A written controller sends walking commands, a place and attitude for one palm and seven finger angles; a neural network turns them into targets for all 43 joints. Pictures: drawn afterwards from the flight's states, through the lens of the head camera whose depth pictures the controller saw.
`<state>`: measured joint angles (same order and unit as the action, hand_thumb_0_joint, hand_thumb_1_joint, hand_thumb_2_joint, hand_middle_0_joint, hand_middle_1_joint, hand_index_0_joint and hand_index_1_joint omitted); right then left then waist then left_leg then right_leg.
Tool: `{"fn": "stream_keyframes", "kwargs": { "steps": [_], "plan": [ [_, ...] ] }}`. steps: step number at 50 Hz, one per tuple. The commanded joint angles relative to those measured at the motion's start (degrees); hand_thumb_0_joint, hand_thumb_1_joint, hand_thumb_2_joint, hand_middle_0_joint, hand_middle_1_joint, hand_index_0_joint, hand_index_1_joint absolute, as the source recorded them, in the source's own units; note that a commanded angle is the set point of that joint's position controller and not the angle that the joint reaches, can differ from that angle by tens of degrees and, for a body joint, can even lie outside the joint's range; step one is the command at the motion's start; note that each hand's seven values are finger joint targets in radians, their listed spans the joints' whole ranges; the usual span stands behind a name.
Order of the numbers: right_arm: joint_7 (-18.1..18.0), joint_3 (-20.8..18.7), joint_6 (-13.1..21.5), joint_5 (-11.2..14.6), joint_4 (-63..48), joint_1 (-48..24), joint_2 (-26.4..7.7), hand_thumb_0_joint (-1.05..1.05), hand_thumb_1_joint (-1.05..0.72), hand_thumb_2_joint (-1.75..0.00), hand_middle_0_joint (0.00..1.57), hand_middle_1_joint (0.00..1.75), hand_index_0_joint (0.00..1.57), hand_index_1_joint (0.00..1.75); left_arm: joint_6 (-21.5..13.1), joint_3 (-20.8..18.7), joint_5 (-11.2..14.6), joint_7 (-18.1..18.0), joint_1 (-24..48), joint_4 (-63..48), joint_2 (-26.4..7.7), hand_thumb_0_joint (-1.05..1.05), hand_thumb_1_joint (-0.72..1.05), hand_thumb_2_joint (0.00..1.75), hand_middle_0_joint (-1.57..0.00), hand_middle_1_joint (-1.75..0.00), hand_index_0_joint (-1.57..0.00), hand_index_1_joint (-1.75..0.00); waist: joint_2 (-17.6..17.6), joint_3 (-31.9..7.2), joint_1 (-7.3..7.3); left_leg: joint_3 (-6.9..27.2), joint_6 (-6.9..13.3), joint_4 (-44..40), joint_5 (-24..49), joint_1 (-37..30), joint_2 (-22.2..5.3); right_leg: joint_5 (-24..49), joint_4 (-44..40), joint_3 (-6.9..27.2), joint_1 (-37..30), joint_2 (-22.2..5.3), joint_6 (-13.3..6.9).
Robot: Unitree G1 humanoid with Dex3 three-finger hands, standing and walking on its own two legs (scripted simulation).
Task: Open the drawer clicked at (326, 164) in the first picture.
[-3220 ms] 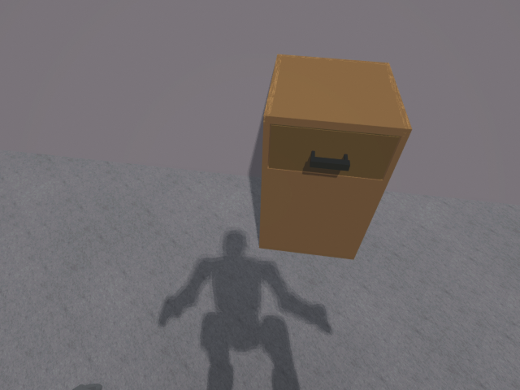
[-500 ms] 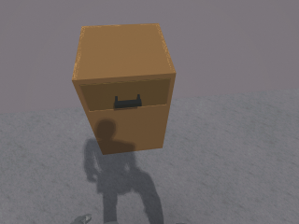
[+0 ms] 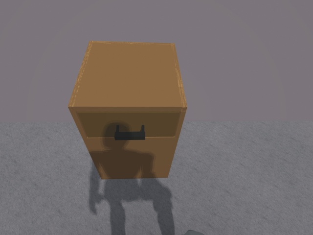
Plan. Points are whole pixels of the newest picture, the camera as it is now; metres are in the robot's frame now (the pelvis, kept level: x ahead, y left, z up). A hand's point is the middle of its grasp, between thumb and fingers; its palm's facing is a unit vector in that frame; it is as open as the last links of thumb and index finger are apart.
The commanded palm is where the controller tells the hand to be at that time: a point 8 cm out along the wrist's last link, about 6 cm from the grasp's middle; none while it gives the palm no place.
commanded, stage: come to a stop and stand still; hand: left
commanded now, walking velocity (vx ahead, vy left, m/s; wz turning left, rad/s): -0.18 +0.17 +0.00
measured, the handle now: (130, 131) +0.51 +0.14 -0.18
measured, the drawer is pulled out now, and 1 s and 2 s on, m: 0.00 0.00 0.00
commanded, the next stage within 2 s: look again from close up in 0.78 s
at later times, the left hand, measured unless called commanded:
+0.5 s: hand out of the picture +0.01 +0.17 -0.17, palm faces +0.13 -0.96 -0.25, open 7.4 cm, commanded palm none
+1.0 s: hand out of the picture -0.03 +0.14 -0.18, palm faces -0.02 -0.98 -0.20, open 7.3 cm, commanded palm none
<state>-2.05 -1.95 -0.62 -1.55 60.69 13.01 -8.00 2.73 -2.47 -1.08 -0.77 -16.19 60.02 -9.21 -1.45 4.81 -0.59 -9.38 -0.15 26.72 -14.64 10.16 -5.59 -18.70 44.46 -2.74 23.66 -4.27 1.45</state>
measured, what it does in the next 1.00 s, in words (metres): steps on the spot: right foot, then left foot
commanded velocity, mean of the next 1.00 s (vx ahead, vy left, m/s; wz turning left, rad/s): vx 0.03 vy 0.02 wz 0.00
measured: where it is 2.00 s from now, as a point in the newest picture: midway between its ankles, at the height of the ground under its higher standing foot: outside the picture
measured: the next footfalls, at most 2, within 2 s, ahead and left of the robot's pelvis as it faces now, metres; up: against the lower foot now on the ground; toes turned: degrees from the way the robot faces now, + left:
right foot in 0.08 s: +0.10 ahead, -0.16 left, +0.00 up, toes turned -7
left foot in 0.54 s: -0.03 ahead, +0.09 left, +0.00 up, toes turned +4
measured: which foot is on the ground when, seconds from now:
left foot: down 0.00-0.08, up 0.10-0.52, down 0.54-1.00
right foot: up 0.00-0.06, down 0.08-0.54, up 0.56-0.92, down 0.94-1.00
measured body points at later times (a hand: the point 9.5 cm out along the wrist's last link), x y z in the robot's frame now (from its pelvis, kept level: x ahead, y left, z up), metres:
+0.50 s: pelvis -0.04 -0.03 +0.00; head -0.03 -0.03 +0.45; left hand +0.01 +0.22 -0.15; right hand +0.06 -0.27 -0.15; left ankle -0.08 +0.10 -0.72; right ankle +0.06 -0.15 -0.74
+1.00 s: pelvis -0.03 -0.04 -0.01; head +0.00 -0.04 +0.44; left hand -0.03 +0.19 -0.17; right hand -0.10 -0.25 -0.17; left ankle -0.08 +0.10 -0.74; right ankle -0.06 -0.13 -0.74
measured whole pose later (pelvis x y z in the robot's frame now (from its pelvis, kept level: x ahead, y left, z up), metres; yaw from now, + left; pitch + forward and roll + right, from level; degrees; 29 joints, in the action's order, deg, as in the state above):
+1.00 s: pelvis -0.03 -0.04 -0.01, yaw +1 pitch +2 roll +0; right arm -2.0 -0.5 -0.9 -1.4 63.1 23.0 -7.4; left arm 0.6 -0.5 -1.4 -1.5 -16.6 61.0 -8.8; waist 0.3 1.8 2.6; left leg -2.2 -0.3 33.2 -20.6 14.1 -3.0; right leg -19.1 32.8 -3.5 15.3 0.8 -2.6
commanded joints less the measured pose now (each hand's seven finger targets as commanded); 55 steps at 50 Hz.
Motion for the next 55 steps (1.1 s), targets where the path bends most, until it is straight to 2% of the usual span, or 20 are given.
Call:
{"fn": "stream_keyframes", "kwargs": {
  "steps": [1,2,4,5,12,20,24,25,26,27,28,31,33,42,43,44,45,47,50,55],
  "plan": [
    [-0.04,-3.67,-0.52,0.27,-2.91,-0.41,-10.85,0.0,-0.9,-0.9,0.2,0.3,0.2,0.3,-1.75,-1.65,-0.12,-0.6,-4.27,-2.78,-3.14,0.0,0.9,0.9,-0.2,-0.3,-0.2,-0.3,12.19,-5.33,-0.52,3.64,5.52,1.13,32.5,-2.42,-9.84,6.57,-8.68,-3.15,-6.1,1.55,-0.34],
    [0.2,-3.78,-0.73,0.41,-3.25,-0.9,-10.29,0.0,-0.9,-0.9,0.2,0.3,0.2,0.3,-2.33,-2.0,-0.24,-0.64,-6.48,-2.29,-4.33,0.0,0.9,0.9,-0.2,-0.3,-0.2,-0.3,9.2,-6.46,-1.73,2.43,3.29,5.34,24.25,-1.19,-7.79,16.09,-15.07,-2.75,-9.91,0.39,-0.19],
    [0.96,-3.13,-1.2,1.08,-4.5,4.63,-4.06,0.0,-0.9,-0.9,0.2,0.3,0.2,0.3,-3.25,-3.23,-0.97,-1.38,-6.12,-3.06,-12.87,0.0,0.9,0.9,-0.2,-0.3,-0.2,-0.3,-13.74,-9.24,-0.38,0.85,-1.65,25.77,-18.58,12.15,5.19,55.56,-20.76,16.7,-18.08,-18.2,-7.74],
    [0.49,-3.51,-2.29,1.11,-4.78,3.52,-4.48,0.0,-0.9,-0.9,0.2,0.3,0.2,0.3,-2.84,-3.06,-0.57,-1.4,-7.68,-3.25,-12.9,0.0,0.9,0.9,-0.2,-0.3,-0.2,-0.3,-9.99,-10.44,-2.23,8.06,-0.97,34.37,-21.89,11.31,5.59,54.43,-22.46,15.48,-14.43,-21.16,-11.05],
    [1.72,-3.35,-3.36,0.04,-5.0,-1.11,-6.75,0.0,-0.9,-0.9,0.2,0.3,0.2,0.3,-2.72,-3.08,-0.55,-2.84,-0.06,-5.52,-9.68,0.0,0.9,0.9,-0.2,-0.3,-0.2,-0.3,-8.66,-8.23,-1.72,12.06,-2.88,43.08,-8.25,19.38,4.66,29.73,-24.61,11.19,-14.82,-16.54,-10.67],
    [2.68,-2.34,-2.53,0.28,-6.13,-1.2,-6.44,0.0,-0.9,-0.9,0.2,0.3,0.2,0.3,-1.95,-3.77,-1.39,-1.59,1.42,-6.46,-13.09,0.0,0.9,0.9,-0.2,-0.3,-0.2,-0.3,-9.32,-5.81,-2.6,7.63,-1.4,19.73,-11.01,10.6,4.26,-0.58,-32.47,12.16,-10.83,-15.07,-9.88],
    [2.25,-1.4,-1.32,0.55,-3.31,9.05,-5.18,0.0,-0.9,-0.9,0.2,0.3,0.2,0.3,-1.12,-3.46,-1.08,-1.15,5.14,-6.04,-12.87,0.0,0.9,0.9,-0.2,-0.3,-0.2,-0.3,-10.07,-6.39,1.78,3.6,0.17,1.16,-5.54,-4.17,6.1,-10.53,-32.67,8.41,-2.04,-10.2,-5.64],
    [1.96,-1.13,-0.91,0.42,-2.15,12.09,-5.59,0.0,-0.9,-0.9,0.2,0.3,0.2,0.3,-0.84,-2.9,-0.73,-0.96,5.63,-5.85,-11.19,0.0,0.9,0.9,-0.2,-0.3,-0.2,-0.3,-6.63,-5.73,3.05,4.32,0.51,-4.37,-4.76,-7.5,5.72,-13.41,-29.84,6.12,1.21,-7.78,-3.53],
    [1.69,-1.29,-0.38,-0.19,-2.15,12.8,-7.83,0.0,-0.9,-0.9,0.2,0.3,0.2,0.3,-0.63,-2.11,-0.15,-0.72,5.19,-5.88,-7.91,0.0,0.9,0.9,-0.2,-0.3,-0.2,-0.3,3.75,-3.15,2.98,13.94,2.22,-12.34,-13.45,-3.84,0.04,-14.06,-21.72,2.77,4.18,-3.01,-1.57],
    [1.31,-1.58,0.11,-0.81,-3.43,10.32,-11.22,0.0,-0.9,-0.9,0.2,0.3,0.2,0.3,-0.68,-1.29,0.44,-0.45,4.6,-6.35,-4.12,0.0,0.9,0.9,-0.2,-0.3,-0.2,-0.3,15.86,0.85,2.16,27.32,5.14,-22.07,-26.9,5.16,-10.11,-6.95,-10.11,-2.25,4.97,1.9,-0.05],
    [1.04,-1.63,-0.1,-0.73,-5.11,4.03,-13.09,0.0,-0.9,-0.9,0.2,0.3,0.2,0.3,-0.56,-1.43,-0.14,-0.11,5.67,-6.01,-4.46,0.0,0.9,0.9,-0.2,-0.3,-0.2,-0.3,17.32,4.04,1.11,32.57,7.54,-26.49,-33.51,15.66,-13.48,-4.51,-2.05,0.35,2.26,2.48,-0.56],
    [0.08,-0.32,1.13,-0.3,-4.91,0.1,-9.66,0.0,-0.9,-0.9,0.2,0.3,0.2,0.3,-1.17,-1.78,-0.87,0.85,-0.15,-2.26,-5.1,0.0,0.9,0.9,-0.2,-0.3,-0.2,-0.3,9.53,3.5,-1.74,22.79,6.54,-22.5,-19.33,11.03,-8.58,0.41,10.53,3.14,3.93,3.48,-0.9],
    [-0.33,-0.38,1.9,0.0,-3.14,4.47,-9.25,0.0,-0.9,-0.9,0.2,0.3,0.2,0.3,-1.91,-1.31,-0.74,1.07,-0.82,-1.13,-4.53,0.0,0.9,0.9,-0.2,-0.3,-0.2,-0.3,7.67,1.4,-0.09,19.12,6.39,-19.86,-9.52,1.19,-7.24,2.09,10.84,2.74,7.85,3.28,-0.35],
    [-1.42,-0.63,1.84,-0.33,2.93,12.79,-8.02,0.0,-0.9,-0.9,0.2,0.3,0.2,0.3,-2.17,0.19,0.27,0.8,1.94,-0.59,-1.27,0.0,0.9,0.9,-0.2,-0.3,-0.2,-0.3,10.64,-2.88,2.75,18.42,9.52,-10.66,19.55,-5.61,-9.6,-5.33,-9.3,0.19,-2.77,3.0,-1.03],
    [-1.39,-0.6,1.8,-0.1,3.44,12.32,-7.91,0.0,-0.9,-0.9,0.2,0.3,0.2,0.3,-2.38,0.23,0.37,0.63,-0.11,0.38,-1.0,0.0,0.9,0.9,-0.2,-0.3,-0.2,-0.3,10.13,-3.8,1.76,17.25,8.5,-8.73,19.88,-4.64,-8.51,-0.96,-13.94,-0.58,-6.43,3.33,-1.14],
    [-0.74,-0.48,1.27,1.06,-0.94,8.53,-11.34,0.0,-0.9,-0.9,0.2,0.3,0.2,0.3,-3.08,1.22,-0.55,0.2,-2.43,-2.19,-9.16,0.0,0.9,0.9,-0.2,-0.3,-0.2,-0.3,4.91,-0.83,-0.05,13.02,5.13,-8.58,0.31,7.0,-4.64,-1.11,-14.01,-1.94,-14.43,3.81,-2.65],
    [-0.63,-0.58,2.0,0.42,-3.23,3.5,-9.28,0.0,-0.9,-0.9,0.2,0.3,0.2,0.3,-2.8,1.02,-0.26,-0.19,-7.99,-0.91,-4.27,0.0,0.9,0.9,-0.2,-0.3,-0.2,-0.3,-2.24,0.69,-3.54,10.21,2.62,-0.38,-8.29,13.74,-2.33,3.98,-19.76,2.09,-13.56,1.4,-2.7],
    [-0.39,0.65,2.05,0.78,-3.43,9.62,-2.28,0.0,-0.9,-0.9,0.2,0.3,0.2,0.3,-3.74,0.84,-0.43,-1.32,-5.73,-1.68,-6.67,0.0,0.9,0.9,-0.2,-0.3,-0.2,-0.3,-1.55,-7.1,1.58,7.17,0.72,6.8,-3.39,9.14,3.87,12.69,-23.7,11.02,-15.23,-6.91,-6.79],
    [-0.43,0.91,1.24,0.1,-2.64,9.42,-2.54,0.0,-0.9,-0.9,0.2,0.3,0.2,0.3,-4.47,0.29,0.01,-1.62,-5.27,-1.81,-6.11,0.0,0.9,0.9,-0.2,-0.3,-0.2,-0.3,-9.75,-7.26,0.94,7.26,1.53,13.85,-8.08,11.37,4.09,30.49,-22.47,11.84,-18.44,-7.53,-8.86],
    [-0.63,0.99,1.26,0.59,-1.47,11.26,-2.59,0.0,-0.9,-0.9,0.2,0.3,0.2,0.3,-4.12,0.74,0.22,-2.32,-3.49,-2.95,-5.12,0.0,0.9,0.9,-0.2,-0.3,-0.2,-0.3,-2.75,-6.02,2.78,8.11,1.67,4.02,5.21,4.09,2.24,41.0,-17.52,6.05,-17.7,-4.66,-7.15]
  ]
}}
